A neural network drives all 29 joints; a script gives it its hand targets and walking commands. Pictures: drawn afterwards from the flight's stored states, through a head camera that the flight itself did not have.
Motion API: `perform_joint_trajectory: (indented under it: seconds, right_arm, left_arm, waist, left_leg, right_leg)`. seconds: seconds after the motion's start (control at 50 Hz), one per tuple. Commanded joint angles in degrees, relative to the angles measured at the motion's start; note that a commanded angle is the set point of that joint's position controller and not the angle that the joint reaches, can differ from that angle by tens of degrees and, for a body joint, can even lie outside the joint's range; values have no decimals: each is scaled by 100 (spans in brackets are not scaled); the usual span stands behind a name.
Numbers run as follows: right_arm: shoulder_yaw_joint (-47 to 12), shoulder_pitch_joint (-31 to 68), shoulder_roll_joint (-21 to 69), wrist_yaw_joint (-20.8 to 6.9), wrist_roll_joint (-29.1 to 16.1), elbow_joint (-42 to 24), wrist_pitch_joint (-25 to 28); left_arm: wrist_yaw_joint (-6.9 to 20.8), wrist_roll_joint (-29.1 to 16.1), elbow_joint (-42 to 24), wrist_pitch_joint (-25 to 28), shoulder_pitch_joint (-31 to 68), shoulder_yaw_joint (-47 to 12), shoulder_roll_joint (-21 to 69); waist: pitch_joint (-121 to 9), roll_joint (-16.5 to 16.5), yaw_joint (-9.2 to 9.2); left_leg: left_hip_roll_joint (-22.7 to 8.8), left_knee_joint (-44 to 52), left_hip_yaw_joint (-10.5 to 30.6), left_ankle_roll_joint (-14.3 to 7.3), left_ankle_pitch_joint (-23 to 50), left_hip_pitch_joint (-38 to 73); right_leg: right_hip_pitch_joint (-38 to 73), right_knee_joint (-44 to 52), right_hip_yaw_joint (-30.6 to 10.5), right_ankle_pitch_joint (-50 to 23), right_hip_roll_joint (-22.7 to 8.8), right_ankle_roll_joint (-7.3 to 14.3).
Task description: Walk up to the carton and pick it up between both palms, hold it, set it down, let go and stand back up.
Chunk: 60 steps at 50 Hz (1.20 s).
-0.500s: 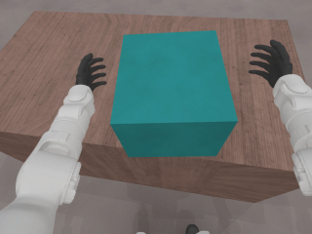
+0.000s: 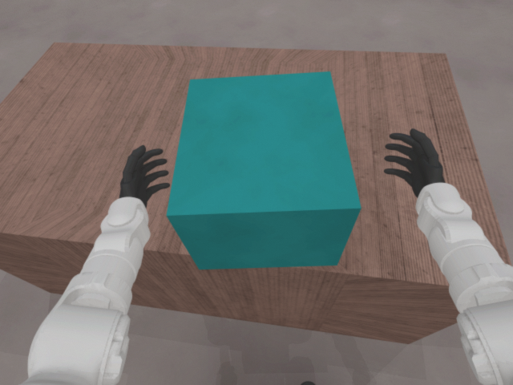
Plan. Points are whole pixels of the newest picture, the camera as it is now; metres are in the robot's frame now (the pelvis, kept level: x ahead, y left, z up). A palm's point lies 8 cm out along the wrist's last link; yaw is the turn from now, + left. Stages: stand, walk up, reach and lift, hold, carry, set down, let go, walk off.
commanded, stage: set down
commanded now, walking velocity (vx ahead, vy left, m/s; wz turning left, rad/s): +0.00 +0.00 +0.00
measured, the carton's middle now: (263, 172) +0.52 +0.02 -0.04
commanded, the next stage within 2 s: let go in 1.80 s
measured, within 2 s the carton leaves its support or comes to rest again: neither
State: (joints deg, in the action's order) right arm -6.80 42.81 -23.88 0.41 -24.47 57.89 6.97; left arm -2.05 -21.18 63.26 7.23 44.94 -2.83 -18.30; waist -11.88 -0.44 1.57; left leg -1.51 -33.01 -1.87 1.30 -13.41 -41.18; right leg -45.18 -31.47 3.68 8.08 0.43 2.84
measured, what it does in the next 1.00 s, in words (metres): stands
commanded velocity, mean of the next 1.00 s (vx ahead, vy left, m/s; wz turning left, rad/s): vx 0.00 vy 0.00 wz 0.00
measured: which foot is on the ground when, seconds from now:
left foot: down 0.00-1.00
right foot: down 0.00-1.00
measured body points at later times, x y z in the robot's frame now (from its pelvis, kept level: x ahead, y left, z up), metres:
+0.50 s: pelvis -0.01 +0.00 +0.00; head +0.07 +0.00 +0.44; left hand +0.36 +0.24 +0.00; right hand +0.36 -0.22 -0.01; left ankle +0.01 +0.14 -0.72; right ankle +0.05 -0.08 -0.72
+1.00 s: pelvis +0.01 +0.02 +0.00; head +0.06 +0.01 +0.45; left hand +0.28 +0.25 -0.03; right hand +0.27 -0.23 -0.04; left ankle +0.01 +0.14 -0.72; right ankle +0.05 -0.08 -0.72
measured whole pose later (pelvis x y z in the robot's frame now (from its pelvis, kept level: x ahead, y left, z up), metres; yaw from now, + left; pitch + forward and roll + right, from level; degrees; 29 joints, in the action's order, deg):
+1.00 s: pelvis +0.01 +0.02 +0.00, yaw -1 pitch +7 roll +0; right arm -3.7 5.5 -17.6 -3.6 -20.8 48.6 27.3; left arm -1.6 -18.0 45.9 25.8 5.0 -3.2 -13.6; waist -1.8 -2.0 0.2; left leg -1.4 -38.1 -2.5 0.0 -19.6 -25.6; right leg -29.4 -35.5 2.8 13.4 0.3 1.4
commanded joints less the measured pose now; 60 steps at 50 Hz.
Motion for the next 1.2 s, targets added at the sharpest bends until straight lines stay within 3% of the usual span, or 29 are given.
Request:
perform_joint_trajectory:
  seconds: [0.0,0.16,0.26,0.56,0.94,1.18]
  right_arm:
    - [309,2741,-1080,17,-3,-1416,430]
    - [332,1801,-909,131,4,-1649,678]
    - [413,1225,-770,159,76,-1808,881]
    - [680,-748,-482,-53,284,-2334,1517]
    - [611,-2552,-424,-418,360,-1886,2464]
    - [552,-3272,-271,-481,629,-1566,2730]
  left_arm:
    - [25,-66,-1303,627,2950,263,-1424]
    - [157,148,-1431,865,1971,482,-1390]
    - [186,227,-1570,1069,1414,559,-1317]
    - [152,243,-2500,1710,-542,495,-976]
    - [30,332,-2826,2261,-2810,315,-585]
    - [5,494,-2849,2171,-3643,343,-533]
  waist:
    - [-4669,492,-7]
    - [-4364,444,-41]
    - [-4031,354,-78]
    - [-2903,-24,-205]
    - [-1222,75,-163]
    - [-644,76,-119]
  left_leg:
    - [342,213,-32,-46,1191,439]
    - [393,180,-11,-43,1179,427]
    - [406,222,1,-22,998,479]
    - [343,169,98,94,827,1005]
    - [204,221,91,163,837,1692]
    - [221,298,-26,135,543,1822]
  right_leg:
    - [4195,-214,-536,-1845,-62,-546]
    - [4389,-206,-641,-1822,-102,-561]
    - [4307,-118,-642,-1433,-91,-535]
    - [3874,-106,-478,-638,76,-371]
    - [3627,-34,-442,-459,175,-180]
    - [3817,4,-521,-535,97,-160]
